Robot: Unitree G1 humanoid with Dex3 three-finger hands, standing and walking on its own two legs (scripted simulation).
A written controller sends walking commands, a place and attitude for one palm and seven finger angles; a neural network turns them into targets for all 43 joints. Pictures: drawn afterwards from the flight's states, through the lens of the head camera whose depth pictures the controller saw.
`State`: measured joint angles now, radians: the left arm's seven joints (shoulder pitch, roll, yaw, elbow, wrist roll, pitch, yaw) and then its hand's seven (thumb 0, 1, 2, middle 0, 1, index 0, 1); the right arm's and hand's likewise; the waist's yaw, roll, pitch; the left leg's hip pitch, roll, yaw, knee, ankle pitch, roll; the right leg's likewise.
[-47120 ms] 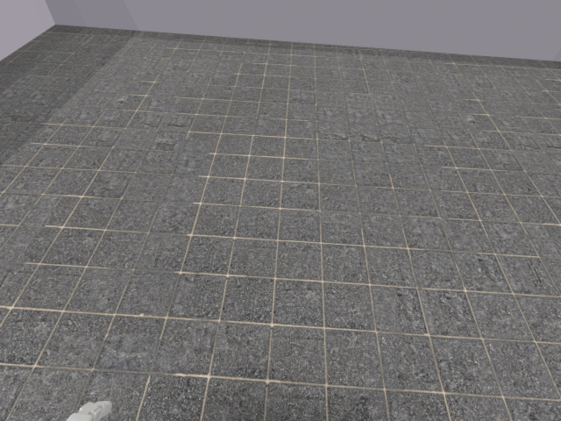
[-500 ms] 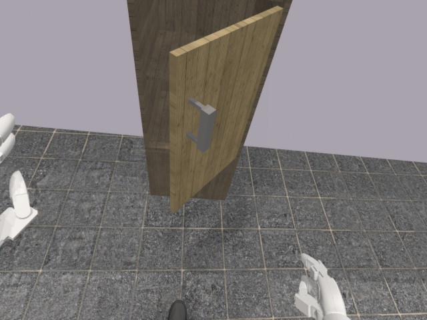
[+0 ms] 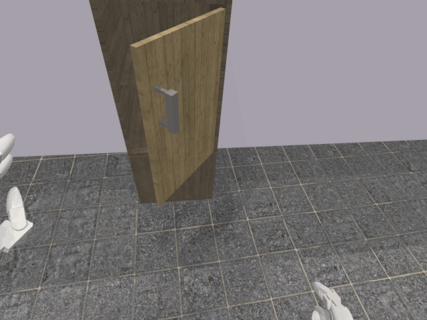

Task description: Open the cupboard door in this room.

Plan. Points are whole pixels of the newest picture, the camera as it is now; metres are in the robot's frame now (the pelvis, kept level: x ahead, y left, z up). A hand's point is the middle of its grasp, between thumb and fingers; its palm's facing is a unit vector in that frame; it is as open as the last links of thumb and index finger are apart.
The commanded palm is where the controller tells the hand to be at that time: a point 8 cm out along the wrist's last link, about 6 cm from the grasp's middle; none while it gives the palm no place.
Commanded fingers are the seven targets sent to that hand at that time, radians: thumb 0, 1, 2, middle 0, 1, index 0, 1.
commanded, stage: stop stepping back and stand still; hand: left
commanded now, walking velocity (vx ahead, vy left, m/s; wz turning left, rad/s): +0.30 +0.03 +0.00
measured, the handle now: (166, 109) +0.60 +0.11 +0.07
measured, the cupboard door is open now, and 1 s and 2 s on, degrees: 50 50 50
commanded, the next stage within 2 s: let the arm hang, fingers relaxed in 1.00 s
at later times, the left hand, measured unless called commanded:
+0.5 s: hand out of the picture +0.18 +0.29 +0.18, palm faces +0.41 -0.78 -0.47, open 7.4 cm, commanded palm +0.11 +0.34 +0.19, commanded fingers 0.00 0.90 0.90 -0.20 -0.30 -0.20 -0.30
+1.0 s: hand out of the picture +0.14 +0.31 +0.17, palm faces +0.43 -0.77 -0.48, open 7.4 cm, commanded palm +0.08 +0.35 +0.19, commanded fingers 0.00 0.90 0.90 -0.20 -0.30 -0.20 -0.30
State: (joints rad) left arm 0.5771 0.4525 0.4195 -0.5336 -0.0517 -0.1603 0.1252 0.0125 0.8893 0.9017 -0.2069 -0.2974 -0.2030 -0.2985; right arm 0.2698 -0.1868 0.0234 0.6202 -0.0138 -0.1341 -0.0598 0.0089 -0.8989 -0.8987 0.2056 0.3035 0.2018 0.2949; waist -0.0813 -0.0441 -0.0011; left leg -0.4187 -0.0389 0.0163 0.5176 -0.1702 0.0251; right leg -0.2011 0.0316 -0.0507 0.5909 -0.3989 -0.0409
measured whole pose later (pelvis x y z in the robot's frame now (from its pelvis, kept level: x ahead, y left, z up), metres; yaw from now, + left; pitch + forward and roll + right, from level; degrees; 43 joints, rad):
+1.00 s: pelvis -0.05 +0.04 +0.01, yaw +2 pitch -1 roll -1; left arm 0.55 0.40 0.41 -0.47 -0.03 -0.21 0.15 0.01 0.89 0.90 -0.21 -0.30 -0.21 -0.30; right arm 0.24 -0.20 0.01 0.63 -0.01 -0.13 -0.08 0.01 -0.90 -0.90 0.21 0.30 0.20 0.30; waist -0.01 0.01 0.04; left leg -0.26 0.05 0.05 0.44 -0.16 0.00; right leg -0.20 -0.03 -0.07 0.39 -0.18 0.02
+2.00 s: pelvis -0.05 +0.03 +0.01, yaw +5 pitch -1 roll +0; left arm 0.24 0.19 0.03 1.12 0.01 0.00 0.02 0.00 0.91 0.90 -0.20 -0.30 -0.19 -0.30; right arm 0.25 -0.16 -0.01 1.12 -0.03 0.02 -0.02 0.00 -0.91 -0.90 0.20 0.30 0.20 0.29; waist 0.00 0.02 0.04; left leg -0.26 0.02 0.02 0.43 -0.15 -0.01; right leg -0.21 -0.04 -0.08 0.46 -0.23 0.00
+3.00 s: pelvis -0.02 +0.02 +0.02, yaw +4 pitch -1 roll +0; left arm 0.24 0.17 0.03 1.14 0.01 0.00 0.02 0.00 0.91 0.90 -0.20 -0.30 -0.20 -0.30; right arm 0.22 -0.16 0.00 1.14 -0.02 0.01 -0.04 0.00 -0.91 -0.90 0.20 0.30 0.20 0.29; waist 0.00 0.00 0.05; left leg -0.19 0.04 0.02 0.40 -0.18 -0.03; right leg -0.14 -0.02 -0.08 0.40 -0.24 -0.01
